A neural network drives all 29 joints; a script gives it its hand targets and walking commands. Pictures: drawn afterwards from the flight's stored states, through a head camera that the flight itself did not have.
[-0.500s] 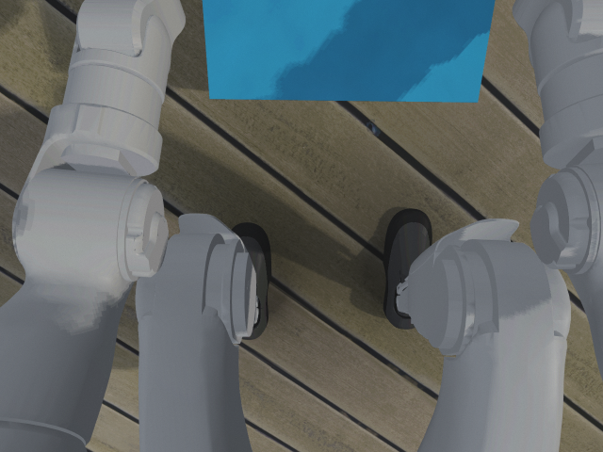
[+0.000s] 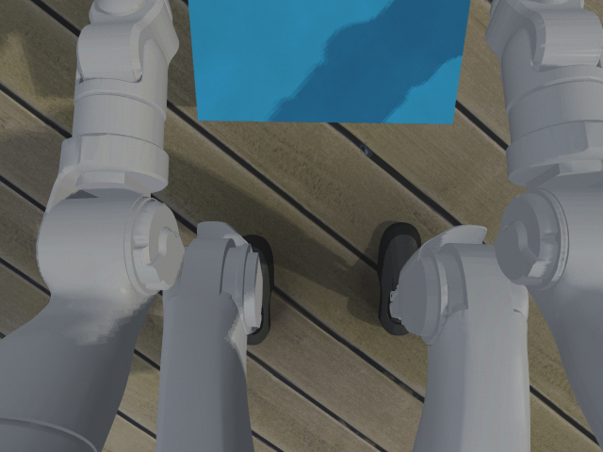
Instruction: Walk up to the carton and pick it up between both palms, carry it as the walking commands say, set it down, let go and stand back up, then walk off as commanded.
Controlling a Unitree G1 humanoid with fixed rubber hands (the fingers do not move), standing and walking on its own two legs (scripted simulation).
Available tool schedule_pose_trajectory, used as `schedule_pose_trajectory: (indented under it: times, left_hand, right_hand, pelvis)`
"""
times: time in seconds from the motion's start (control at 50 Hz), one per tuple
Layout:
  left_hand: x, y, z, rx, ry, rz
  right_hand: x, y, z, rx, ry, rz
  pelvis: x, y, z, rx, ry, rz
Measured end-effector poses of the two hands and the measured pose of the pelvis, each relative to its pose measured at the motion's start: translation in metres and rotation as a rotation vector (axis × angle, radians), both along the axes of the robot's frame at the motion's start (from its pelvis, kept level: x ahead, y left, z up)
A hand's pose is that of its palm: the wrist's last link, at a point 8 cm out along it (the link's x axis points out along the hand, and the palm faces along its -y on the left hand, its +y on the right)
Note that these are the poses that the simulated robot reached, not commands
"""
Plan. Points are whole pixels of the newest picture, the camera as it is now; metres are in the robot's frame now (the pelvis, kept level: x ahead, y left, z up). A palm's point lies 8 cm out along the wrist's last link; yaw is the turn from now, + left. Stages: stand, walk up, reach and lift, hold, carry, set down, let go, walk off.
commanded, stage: reach and lift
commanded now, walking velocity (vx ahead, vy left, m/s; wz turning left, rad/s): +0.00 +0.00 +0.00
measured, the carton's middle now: (324, 20) +0.54 +0.00 -0.22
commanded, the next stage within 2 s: none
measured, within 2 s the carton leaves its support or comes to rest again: neither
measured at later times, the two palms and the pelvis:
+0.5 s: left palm out of the picture +0.54 +0.16 -0.05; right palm out of the picture +0.54 -0.18 -0.06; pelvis +0.00 +0.00 +0.04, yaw +0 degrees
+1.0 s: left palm out of the picture +0.52 +0.16 +0.02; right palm out of the picture +0.52 -0.17 +0.01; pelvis +0.00 +0.00 +0.08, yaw +0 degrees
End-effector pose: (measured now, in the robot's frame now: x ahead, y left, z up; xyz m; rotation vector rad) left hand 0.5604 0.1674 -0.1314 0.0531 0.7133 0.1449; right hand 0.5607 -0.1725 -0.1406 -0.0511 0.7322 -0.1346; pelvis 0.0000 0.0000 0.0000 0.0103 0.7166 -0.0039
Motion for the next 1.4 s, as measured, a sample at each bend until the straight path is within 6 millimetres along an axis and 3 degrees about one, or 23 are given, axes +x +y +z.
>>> schedule_pose_trajectory:
  times: [0.14, 0.4, 0.8, 1.4]
  left_hand:
    - [0.000, -0.010, 0.013, 0.024, -0.016, 0.047]
    - [-0.011, -0.008, 0.062, -0.009, -0.036, 0.029]
    - [-0.031, -0.011, 0.120, 0.017, -0.036, 0.081]
    - [-0.057, -0.007, 0.211, 0.012, -0.020, 0.075]
  right_hand:
    - [-0.001, 0.001, 0.018, -0.062, -0.011, -0.074]
    - [-0.012, -0.002, 0.069, -0.033, -0.037, -0.068]
    - [-0.033, 0.001, 0.119, -0.019, -0.033, -0.102]
    - [-0.060, 0.004, 0.213, -0.023, -0.024, -0.107]
  pelvis:
    - [0.003, 0.004, 0.005, -0.005, 0.026, -0.002]
    - [0.001, 0.004, 0.030, 0.000, 0.083, 0.001]
    - [-0.002, -0.006, 0.064, 0.012, 0.122, -0.010]
    - [0.009, 0.003, 0.130, -0.004, 0.082, -0.005]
